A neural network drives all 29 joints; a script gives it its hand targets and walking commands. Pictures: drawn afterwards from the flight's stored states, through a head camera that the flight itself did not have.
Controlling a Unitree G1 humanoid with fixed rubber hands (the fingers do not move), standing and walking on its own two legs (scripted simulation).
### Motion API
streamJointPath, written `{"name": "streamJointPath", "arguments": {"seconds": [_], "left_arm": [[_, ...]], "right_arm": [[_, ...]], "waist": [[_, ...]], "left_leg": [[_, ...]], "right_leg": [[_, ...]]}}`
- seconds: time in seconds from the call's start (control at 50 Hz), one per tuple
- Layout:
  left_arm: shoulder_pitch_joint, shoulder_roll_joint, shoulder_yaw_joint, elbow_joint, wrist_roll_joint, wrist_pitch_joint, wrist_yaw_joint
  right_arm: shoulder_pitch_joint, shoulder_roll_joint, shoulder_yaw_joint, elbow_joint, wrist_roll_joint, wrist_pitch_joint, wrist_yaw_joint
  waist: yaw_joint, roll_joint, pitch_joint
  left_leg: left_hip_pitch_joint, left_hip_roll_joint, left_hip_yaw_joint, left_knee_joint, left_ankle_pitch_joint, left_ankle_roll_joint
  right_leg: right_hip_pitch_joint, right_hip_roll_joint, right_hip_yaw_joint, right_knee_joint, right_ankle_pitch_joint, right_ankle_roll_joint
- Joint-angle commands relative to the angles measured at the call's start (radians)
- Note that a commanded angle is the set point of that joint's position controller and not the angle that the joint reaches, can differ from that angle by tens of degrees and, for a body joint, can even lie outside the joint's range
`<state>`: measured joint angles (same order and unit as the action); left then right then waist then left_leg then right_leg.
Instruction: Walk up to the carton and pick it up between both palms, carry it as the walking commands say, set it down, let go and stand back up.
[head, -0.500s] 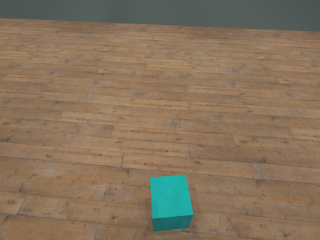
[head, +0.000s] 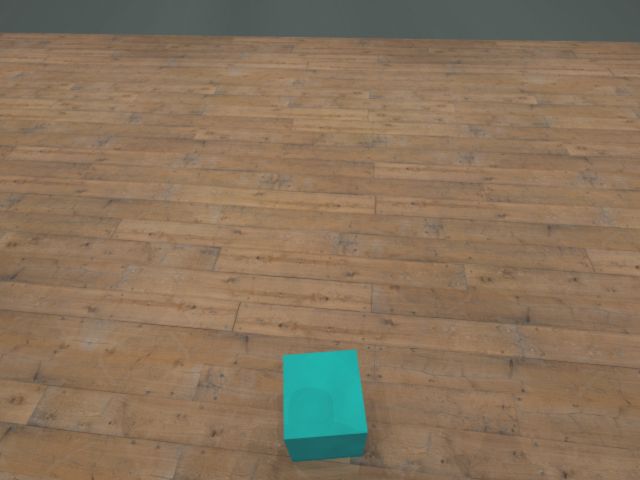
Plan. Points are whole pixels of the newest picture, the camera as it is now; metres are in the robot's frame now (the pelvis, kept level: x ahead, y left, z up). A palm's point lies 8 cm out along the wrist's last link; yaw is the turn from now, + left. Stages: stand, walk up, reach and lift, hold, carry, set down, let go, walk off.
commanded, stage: walk up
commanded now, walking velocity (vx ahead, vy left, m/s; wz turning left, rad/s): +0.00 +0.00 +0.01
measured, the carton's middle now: (323, 407) +0.41 +0.02 -0.65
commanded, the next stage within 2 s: stand in 1.50 s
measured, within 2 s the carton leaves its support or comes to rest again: neither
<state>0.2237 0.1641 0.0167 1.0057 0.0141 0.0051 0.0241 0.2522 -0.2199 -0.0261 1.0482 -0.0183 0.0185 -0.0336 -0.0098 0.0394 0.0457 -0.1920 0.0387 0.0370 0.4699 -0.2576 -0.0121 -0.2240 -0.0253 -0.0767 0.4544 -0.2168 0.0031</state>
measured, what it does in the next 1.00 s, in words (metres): stands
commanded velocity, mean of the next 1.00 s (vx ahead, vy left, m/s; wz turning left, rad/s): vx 0.00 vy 0.00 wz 0.12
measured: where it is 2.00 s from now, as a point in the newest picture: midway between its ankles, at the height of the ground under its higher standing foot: outside the picture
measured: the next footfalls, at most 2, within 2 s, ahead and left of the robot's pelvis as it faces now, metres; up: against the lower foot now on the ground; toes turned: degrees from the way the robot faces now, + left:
none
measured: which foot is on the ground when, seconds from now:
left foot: down 0.00-1.00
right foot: down 0.00-1.00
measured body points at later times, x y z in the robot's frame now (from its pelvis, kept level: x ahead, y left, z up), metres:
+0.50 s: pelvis +0.01 +0.00 +0.00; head +0.02 +0.00 +0.45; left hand +0.00 +0.25 -0.15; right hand +0.05 -0.24 -0.15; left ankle -0.01 +0.12 -0.74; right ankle +0.02 -0.12 -0.74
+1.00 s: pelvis -0.01 +0.00 +0.00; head +0.01 +0.01 +0.45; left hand -0.03 +0.26 -0.16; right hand +0.08 -0.24 -0.15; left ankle -0.01 +0.12 -0.74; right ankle +0.01 -0.12 -0.74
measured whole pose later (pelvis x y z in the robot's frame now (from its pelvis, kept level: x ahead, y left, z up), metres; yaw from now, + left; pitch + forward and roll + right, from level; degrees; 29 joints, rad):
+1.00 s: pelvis -0.01 +0.00 +0.00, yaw +7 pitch +0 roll +0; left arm 0.29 0.23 0.04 1.04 0.01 0.02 0.04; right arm 0.22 -0.20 -0.03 1.02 -0.03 0.00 -0.03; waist 0.02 -0.02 0.03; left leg -0.27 -0.03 -0.06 0.53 -0.26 0.00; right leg -0.26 -0.10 -0.17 0.54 -0.27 0.02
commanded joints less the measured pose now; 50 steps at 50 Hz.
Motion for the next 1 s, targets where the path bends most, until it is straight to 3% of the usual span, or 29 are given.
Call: {"name": "streamJointPath", "arguments": {"seconds": [0.0,0.02,0.04,0.12,0.24,0.28,0.42,0.62,0.8,0.86,0.94,0.98], "left_arm": [[0.059,0.084,0.01,-0.013,-0.003,-0.003,0.001],[0.059,0.07,0.01,-0.003,-0.009,0.001,0.002],[0.065,0.077,0.01,0.006,-0.005,0.0,0.001],[0.086,0.102,0.013,0.033,-0.001,-0.017,-0.004],[0.104,0.092,0.01,0.055,-0.001,-0.021,0.001],[0.088,0.153,0.031,0.036,-0.001,-0.014,0.015],[0.108,0.133,0.03,0.04,0.001,-0.005,0.021],[0.126,0.139,0.03,0.033,0.001,0.0,0.017],[0.11,0.173,0.04,0.027,0.0,0.004,0.019],[0.103,0.163,0.039,0.022,-0.001,0.01,0.019],[0.122,0.139,0.036,0.012,0.001,0.012,0.015],[0.137,0.136,0.037,0.01,0.002,0.01,0.013]], "right_arm": [[0.102,-0.08,-0.018,-0.003,0.001,-0.02,0.001],[0.068,-0.078,-0.015,-0.007,0.003,-0.022,0.005],[0.043,-0.07,-0.012,-0.007,0.003,-0.023,0.004],[0.055,-0.048,-0.008,0.008,0.004,-0.033,-0.003],[0.069,-0.037,-0.011,0.025,0.007,-0.033,-0.003],[0.035,-0.082,-0.029,0.0,0.0,-0.026,0.001],[0.036,-0.047,-0.021,-0.01,-0.007,-0.018,0.001],[0.002,-0.082,-0.022,-0.034,-0.005,-0.02,0.001],[0.005,-0.071,-0.018,-0.047,-0.006,-0.016,0.005],[0.003,-0.082,-0.019,-0.048,-0.008,-0.019,0.006],[0.0,-0.12,-0.027,-0.052,-0.008,-0.026,0.003],[-0.003,-0.13,-0.031,-0.057,-0.007,-0.026,0.002]], "waist": [[0.014,-0.036,-0.007],[0.019,0.053,0.018],[0.021,0.061,0.029],[0.016,-0.005,0.01],[0.016,-0.038,0.003],[0.02,-0.028,0.02],[0.009,-0.059,-0.018],[0.024,-0.008,-0.021],[0.016,-0.09,-0.013],[0.018,-0.051,-0.007],[0.027,0.049,-0.015],[0.032,0.071,-0.021]], "left_leg": [[0.098,0.111,-0.12,-0.156,0.166,0.032],[0.005,0.126,-0.145,-0.191,0.067,0.049],[-0.018,0.117,-0.135,-0.214,0.032,0.052],[0.04,0.079,-0.076,-0.172,0.182,0.038],[0.053,0.075,-0.068,-0.165,0.16,0.037],[-0.062,0.08,-0.107,-0.102,0.225,0.028],[-0.077,0.051,-0.094,-0.036,0.175,0.028],[-0.144,0.071,-0.168,-0.079,0.172,0.056],[-0.151,0.011,-0.1,0.01,0.121,0.034],[-0.154,0.028,-0.135,-0.018,0.138,0.045],[-0.19,0.093,-0.269,-0.119,0.136,0.088],[-0.21,0.105,-0.299,-0.14,0.133,0.101]], "right_leg": [[-0.074,-0.086,0.096,-0.115,0.015,-0.017],[-0.016,-0.055,0.058,-0.1,-0.012,-0.001],[0.019,-0.058,0.059,-0.092,0.011,0.0],[0.05,-0.09,0.092,-0.134,0.128,-0.011],[0.06,-0.093,0.097,-0.153,0.15,-0.012],[0.086,-0.109,0.029,-0.069,0.125,0.001],[0.044,-0.141,0.044,-0.066,0.109,-0.022],[0.052,-0.124,0.006,-0.009,0.017,-0.001],[0.039,-0.195,0.043,-0.082,-0.027,-0.031],[0.028,-0.173,0.008,-0.047,-0.074,-0.018],[0.041,-0.104,-0.035,0.055,-0.117,0.013],[0.058,-0.093,-0.031,0.076,-0.116,0.016]]}}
